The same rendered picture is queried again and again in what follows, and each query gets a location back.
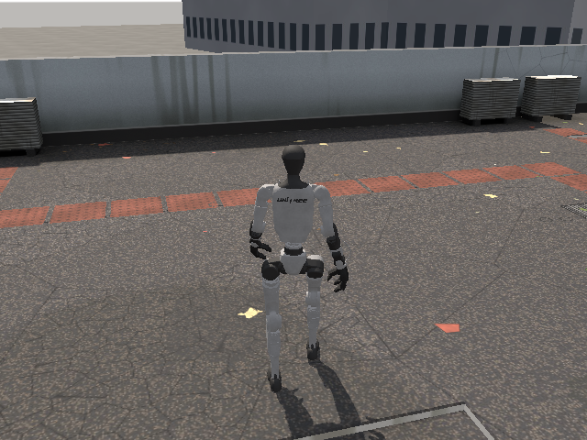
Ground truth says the right robot foot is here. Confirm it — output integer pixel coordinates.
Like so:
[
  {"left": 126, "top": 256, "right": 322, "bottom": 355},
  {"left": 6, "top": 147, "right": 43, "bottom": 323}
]
[{"left": 306, "top": 339, "right": 319, "bottom": 360}]

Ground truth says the right robot upper arm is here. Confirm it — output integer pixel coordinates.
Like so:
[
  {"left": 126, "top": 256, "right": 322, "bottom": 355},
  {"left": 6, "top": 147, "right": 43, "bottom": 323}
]
[{"left": 312, "top": 184, "right": 335, "bottom": 237}]

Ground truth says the left robot upper arm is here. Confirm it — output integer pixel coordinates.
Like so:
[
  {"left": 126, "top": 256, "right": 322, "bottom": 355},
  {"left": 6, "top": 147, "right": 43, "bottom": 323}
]
[{"left": 251, "top": 184, "right": 275, "bottom": 233}]

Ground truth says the left robot hand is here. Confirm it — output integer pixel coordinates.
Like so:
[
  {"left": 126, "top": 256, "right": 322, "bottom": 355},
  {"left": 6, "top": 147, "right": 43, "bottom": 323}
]
[{"left": 250, "top": 242, "right": 271, "bottom": 259}]

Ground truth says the robot right forearm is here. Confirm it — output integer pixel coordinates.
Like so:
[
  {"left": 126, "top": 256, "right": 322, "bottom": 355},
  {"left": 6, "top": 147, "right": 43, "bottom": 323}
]
[{"left": 327, "top": 223, "right": 347, "bottom": 270}]

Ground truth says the right robot hand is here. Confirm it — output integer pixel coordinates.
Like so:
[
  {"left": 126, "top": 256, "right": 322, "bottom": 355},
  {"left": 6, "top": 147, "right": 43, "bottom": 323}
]
[{"left": 327, "top": 266, "right": 349, "bottom": 292}]

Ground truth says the robot left forearm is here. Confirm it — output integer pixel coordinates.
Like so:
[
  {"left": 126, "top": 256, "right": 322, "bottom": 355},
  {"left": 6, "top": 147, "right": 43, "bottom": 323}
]
[{"left": 249, "top": 219, "right": 262, "bottom": 248}]

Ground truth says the humanoid robot torso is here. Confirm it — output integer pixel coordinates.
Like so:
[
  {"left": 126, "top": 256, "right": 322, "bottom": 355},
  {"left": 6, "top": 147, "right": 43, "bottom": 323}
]
[{"left": 271, "top": 180, "right": 315, "bottom": 275}]

